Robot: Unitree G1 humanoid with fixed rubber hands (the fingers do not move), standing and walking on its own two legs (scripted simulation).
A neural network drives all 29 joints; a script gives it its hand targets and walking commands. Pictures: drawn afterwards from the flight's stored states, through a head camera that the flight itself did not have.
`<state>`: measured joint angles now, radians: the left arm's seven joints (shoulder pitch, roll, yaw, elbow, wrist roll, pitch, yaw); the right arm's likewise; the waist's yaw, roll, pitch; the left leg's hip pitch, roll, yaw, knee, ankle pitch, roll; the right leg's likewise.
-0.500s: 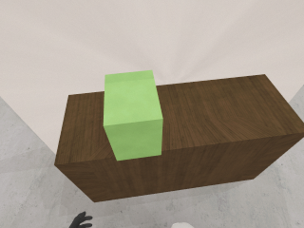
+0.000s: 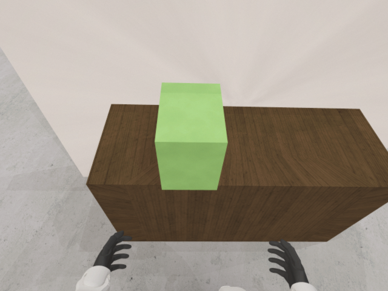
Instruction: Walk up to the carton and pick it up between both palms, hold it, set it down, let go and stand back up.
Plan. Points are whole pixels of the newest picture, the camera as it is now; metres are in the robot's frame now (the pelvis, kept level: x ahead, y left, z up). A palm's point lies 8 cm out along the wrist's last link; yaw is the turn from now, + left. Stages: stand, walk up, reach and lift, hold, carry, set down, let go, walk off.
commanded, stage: reach and lift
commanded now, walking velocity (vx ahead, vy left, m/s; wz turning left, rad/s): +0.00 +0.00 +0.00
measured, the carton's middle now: (190, 138) +0.52 +0.01 -0.07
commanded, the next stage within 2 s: none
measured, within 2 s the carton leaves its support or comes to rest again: neither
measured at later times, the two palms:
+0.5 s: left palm (104, 244) +0.22 +0.19 -0.07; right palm (291, 250) +0.21 -0.21 -0.07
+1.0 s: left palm (101, 221) +0.27 +0.21 -0.05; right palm (275, 215) +0.28 -0.18 -0.04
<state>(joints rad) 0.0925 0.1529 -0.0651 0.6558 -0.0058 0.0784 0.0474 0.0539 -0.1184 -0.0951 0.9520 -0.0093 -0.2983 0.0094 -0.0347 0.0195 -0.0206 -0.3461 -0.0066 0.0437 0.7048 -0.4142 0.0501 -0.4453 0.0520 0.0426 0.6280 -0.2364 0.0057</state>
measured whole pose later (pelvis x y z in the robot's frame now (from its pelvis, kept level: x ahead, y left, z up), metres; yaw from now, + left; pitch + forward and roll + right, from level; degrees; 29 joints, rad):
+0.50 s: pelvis +0.00 -0.02 +0.00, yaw +2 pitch +5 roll -1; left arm -0.10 0.18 -0.03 0.97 -0.12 -0.28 0.01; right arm -0.03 -0.08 -0.07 0.95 0.03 -0.40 -0.04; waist -0.03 0.01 -0.08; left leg -0.39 -0.01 0.01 0.70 -0.39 0.02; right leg -0.49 0.05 0.01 0.64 -0.24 -0.02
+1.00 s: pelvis +0.01 +0.00 +0.00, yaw +1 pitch +12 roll -2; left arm -0.19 0.16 0.02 1.07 -0.11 -0.54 0.02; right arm -0.22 -0.07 -0.08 1.11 0.08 -0.58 -0.05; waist -0.01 0.00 -0.17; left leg -0.50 -0.01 0.02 0.68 -0.39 0.04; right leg -0.58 0.05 0.03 0.60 -0.22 0.00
